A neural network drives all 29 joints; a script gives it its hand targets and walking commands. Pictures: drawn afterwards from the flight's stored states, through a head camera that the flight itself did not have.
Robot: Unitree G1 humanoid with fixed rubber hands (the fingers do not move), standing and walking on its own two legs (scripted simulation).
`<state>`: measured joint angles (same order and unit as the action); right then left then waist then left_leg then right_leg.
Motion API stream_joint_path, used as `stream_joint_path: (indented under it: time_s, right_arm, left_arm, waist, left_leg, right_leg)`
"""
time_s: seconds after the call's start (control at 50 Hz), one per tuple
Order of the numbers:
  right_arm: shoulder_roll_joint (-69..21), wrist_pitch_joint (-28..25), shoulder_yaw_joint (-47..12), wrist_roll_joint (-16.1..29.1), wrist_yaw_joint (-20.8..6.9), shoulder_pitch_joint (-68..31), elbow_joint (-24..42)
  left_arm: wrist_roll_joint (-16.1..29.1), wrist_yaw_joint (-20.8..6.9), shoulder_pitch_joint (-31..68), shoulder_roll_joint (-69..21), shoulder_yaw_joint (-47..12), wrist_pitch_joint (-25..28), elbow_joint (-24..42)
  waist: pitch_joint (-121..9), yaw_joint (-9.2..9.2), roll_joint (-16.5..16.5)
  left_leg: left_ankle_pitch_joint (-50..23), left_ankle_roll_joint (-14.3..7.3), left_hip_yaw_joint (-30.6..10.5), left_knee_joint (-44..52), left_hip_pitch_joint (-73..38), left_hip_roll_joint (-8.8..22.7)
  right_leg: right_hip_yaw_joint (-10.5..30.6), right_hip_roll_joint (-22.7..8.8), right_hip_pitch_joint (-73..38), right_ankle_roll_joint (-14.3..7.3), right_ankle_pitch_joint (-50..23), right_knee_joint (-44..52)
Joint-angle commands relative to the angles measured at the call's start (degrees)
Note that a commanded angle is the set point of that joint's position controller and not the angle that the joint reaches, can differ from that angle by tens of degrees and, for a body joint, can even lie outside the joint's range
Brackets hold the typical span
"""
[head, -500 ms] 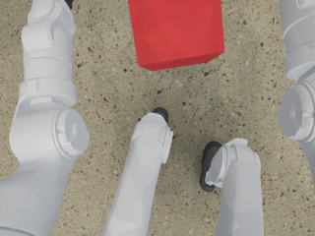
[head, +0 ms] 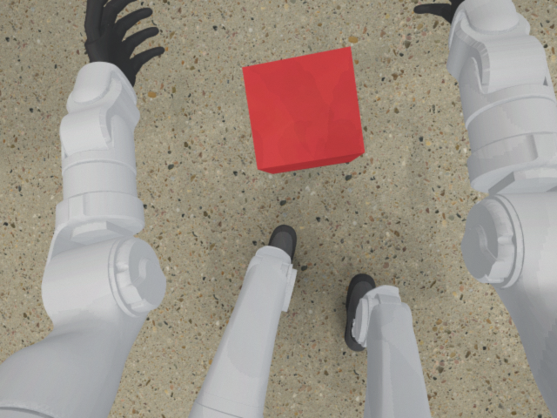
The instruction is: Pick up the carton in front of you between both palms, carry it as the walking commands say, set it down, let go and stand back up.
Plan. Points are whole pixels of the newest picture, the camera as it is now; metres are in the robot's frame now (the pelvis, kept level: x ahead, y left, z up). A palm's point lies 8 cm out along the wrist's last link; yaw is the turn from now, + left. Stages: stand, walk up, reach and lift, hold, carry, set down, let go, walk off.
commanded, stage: let go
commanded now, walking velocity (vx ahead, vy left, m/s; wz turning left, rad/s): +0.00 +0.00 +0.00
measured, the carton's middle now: (304, 121) +0.51 +0.14 -0.49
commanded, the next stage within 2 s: stand in 1.50 s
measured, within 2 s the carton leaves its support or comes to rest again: neither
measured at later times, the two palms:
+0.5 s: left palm (44, 180) +0.32 +0.31 +0.02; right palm (550, 187) +0.42 -0.09 +0.01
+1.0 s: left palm (51, 332) +0.24 +0.23 +0.09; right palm out of the picture +0.30 -0.22 +0.08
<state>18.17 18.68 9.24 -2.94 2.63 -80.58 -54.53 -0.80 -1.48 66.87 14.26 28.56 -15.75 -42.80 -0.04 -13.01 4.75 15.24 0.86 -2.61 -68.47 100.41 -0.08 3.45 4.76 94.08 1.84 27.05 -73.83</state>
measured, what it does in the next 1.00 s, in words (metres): rises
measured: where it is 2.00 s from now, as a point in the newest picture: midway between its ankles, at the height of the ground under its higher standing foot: (315, 299)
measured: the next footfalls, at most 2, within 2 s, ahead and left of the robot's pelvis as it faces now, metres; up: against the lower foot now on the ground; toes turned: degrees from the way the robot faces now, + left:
none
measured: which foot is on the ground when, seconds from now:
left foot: down 0.00-1.00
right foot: down 0.00-1.00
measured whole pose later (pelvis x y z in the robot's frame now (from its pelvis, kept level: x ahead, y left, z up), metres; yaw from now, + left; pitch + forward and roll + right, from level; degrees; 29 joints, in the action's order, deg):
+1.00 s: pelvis +0.09 -0.01 +0.16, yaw +4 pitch +3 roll +1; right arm 9.8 1.8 4.0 -2.5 -0.3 7.5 -28.4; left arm 0.5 -4.1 -12.2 11.7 1.9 -3.2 -23.3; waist 4.2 -1.9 0.6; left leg 10.3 1.3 -3.7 -25.0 17.7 -1.5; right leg 3.4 1.1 10.6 -1.0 19.9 -27.6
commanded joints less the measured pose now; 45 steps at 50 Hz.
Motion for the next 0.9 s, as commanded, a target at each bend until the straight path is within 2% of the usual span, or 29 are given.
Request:
stream_joint_path:
  time_s: [0.0, 0.1, 0.16, 0.2, 0.28, 0.36, 0.44, 0.52, 0.6, 0.66, 0.7, 0.78, 0.88]
  right_arm:
    - [1.78, -1.79, 1.93, -1.74, 0.21, -11.62, 6.04]
    - [-4.57, -3.36, 4.97, -5.25, 2.95, 2.46, 12.51]
    - [-8.96, -4.39, 5.39, -6.34, 5.18, 11.72, 19.27]
    - [-10.89, -5.1, 5.07, -6.35, 6.4, 16.39, 23.81]
    - [-13.13, -6.66, 4.14, -5.82, 7.67, 25.33, 29.61]
    - [-14.31, -8.75, 2.85, -5.03, 7.19, 35.57, 29.72]
    - [-13.38, -11.56, 2.33, -4.92, 5.54, 45.32, 28.03]
    - [-11.01, -14.3, 2.04, -4.77, 3.79, 54.22, 26.65]
    - [-9.04, -16.51, 1.7, -4.27, 2.57, 62.99, 25.61]
    - [-8.37, -17.93, 1.18, -3.68, 1.62, 68.75, 25.44]
    - [-8.02, -18.67, 0.65, -3.32, 0.92, 71.99, 25.81]
    - [-7.11, -19.29, -1.16, -2.27, -0.36, 77.47, 27.71]
    - [-5.7, -18.65, -3.4, -0.62, -1.97, 82.89, 29.97]
  left_arm:
    - [-1.6, -1.09, 7.99, 7.15, 0.17, 1.99, 6.07]
    - [-4.71, -4.09, -3.55, 6.2, -1.33, 3.73, 9.67]
    - [-6.0, -6.11, -11.14, 6.43, -3.51, 4.65, 12.93]
    - [-6.25, -7.2, -15.52, 6.9, -5.31, 5.25, 14.53]
    - [-5.24, -8.49, -25.71, 7.53, -9.02, 6.78, 15.83]
    - [-2.96, -8.85, -35.65, 6.66, -13.58, 8.73, 15.94]
    - [-0.61, -8.09, -44.64, 5.01, -17.89, 10.84, 17.35]
    - [0.91, -6.32, -52.93, 3.17, -21.42, 12.48, 19.98]
    - [1.74, -4.46, -61.33, 1.86, -24.11, 13.76, 23.59]
    - [1.8, -3.48, -67.33, 1.17, -25.45, 14.45, 25.83]
    - [1.72, -3.06, -70.35, 1.05, -25.92, 14.72, 26.63]
    - [1.73, -2.51, -74.56, 1.32, -26.18, 14.8, 26.93]
    - [1.64, -2.53, -76.74, 2.56, -25.36, 14.12, 25.43]
  waist:
    - [-61.86, -4.21, 3.96]
    - [-64.82, -2.31, 1.65]
    - [-63.2, -1.25, 0.63]
    - [-59.72, -0.84, -0.13]
    - [-50.37, -0.08, -1.76]
    - [-41.23, 1.65, -3.3]
    - [-34.87, 3.53, -5.82]
    - [-30.13, 5.2, -8.9]
    - [-26.18, 6.21, -10.41]
    - [-23.36, 6.87, -10.1]
    - [-20.74, 7.45, -9.06]
    - [-14.31, 8.89, -6.02]
    - [-7.58, 10.72, -1.58]
  left_leg:
    - [-31.54, 1.52, 7.93, 3.99, -55.05, -2.52]
    - [-37.09, 0.82, 7.62, 8.26, -65.17, -2.34]
    - [-36.31, 0.35, 7.4, 11.5, -68.76, -2.2]
    - [-33.45, 0.06, 7.12, 13.78, -70.43, -1.96]
    - [-25.55, -0.74, 5.54, 18.91, -75.0, -1.16]
    - [-17.71, -0.84, 3.08, 23.95, -79.86, -0.56]
    - [-12.85, -0.25, -0.93, 28.4, -87.0, -0.39]
    - [-14.37, 0.77, -2.69, 31.51, -94.13, -0.14]
    - [-21.0, 1.54, -2.66, 33.52, -99.83, 0.0]
    - [-25.66, 2.03, -2.7, 34.88, -102.31, 0.03]
    - [-26.2, 2.25, -2.37, 36.14, -102.15, -0.14]
    - [-23.2, 2.19, -0.58, 39.41, -100.4, -0.99]
    - [-19.63, 0.99, 1.37, 41.42, -100.67, -2.76]
  right_leg:
    - [-5.49, 3.36, -18.51, 1.16, -13.38, 11.22]
    - [-4.81, 3.39, -25.71, 1.73, -20.04, 17.51]
    - [-4.32, 3.3, -31.25, 2.3, -22.38, 21.44]
    - [-4.32, 3.12, -33.79, 2.62, -20.54, 24.0]
    - [-4.59, 2.1, -36.41, 2.53, -12.42, 29.08]
    - [-4.74, 1.01, -38.29, 1.66, -6.5, 32.85]
    - [-4.76, 0.72, -39.3, 0.52, -4.32, 34.68]
    - [-4.71, 0.38, -42.49, -0.78, -4.79, 37.14]
    - [-4.59, 0.09, -47.51, -2.13, -6.69, 40.68]
    - [-4.2, -0.18, -52.51, -2.5, -8.7, 43.5]
    - [-3.88, -0.44, -56.63, -2.48, -9.86, 45.39]
    - [-3.38, -1.39, -65.72, -2.06, -12.18, 49.27]
    - [-2.12, -3.37, -71.49, -1.24, -15.99, 52.73]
